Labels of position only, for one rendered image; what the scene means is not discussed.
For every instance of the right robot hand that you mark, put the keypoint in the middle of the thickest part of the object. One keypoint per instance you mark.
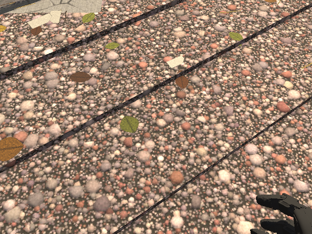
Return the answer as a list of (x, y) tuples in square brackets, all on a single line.
[(288, 205)]

